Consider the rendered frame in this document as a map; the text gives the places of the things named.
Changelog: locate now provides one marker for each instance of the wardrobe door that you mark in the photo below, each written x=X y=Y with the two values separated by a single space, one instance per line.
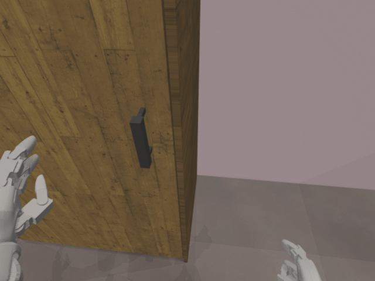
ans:
x=72 y=74

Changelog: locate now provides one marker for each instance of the robot left forearm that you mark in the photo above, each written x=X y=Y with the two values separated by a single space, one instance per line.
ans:
x=10 y=269

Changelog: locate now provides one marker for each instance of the handle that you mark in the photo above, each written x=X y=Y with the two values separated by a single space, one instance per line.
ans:
x=138 y=130

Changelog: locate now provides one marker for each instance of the robot right hand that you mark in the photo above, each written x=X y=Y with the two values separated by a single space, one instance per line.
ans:
x=304 y=270

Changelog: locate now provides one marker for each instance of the robot left hand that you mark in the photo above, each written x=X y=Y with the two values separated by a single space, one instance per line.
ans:
x=15 y=168

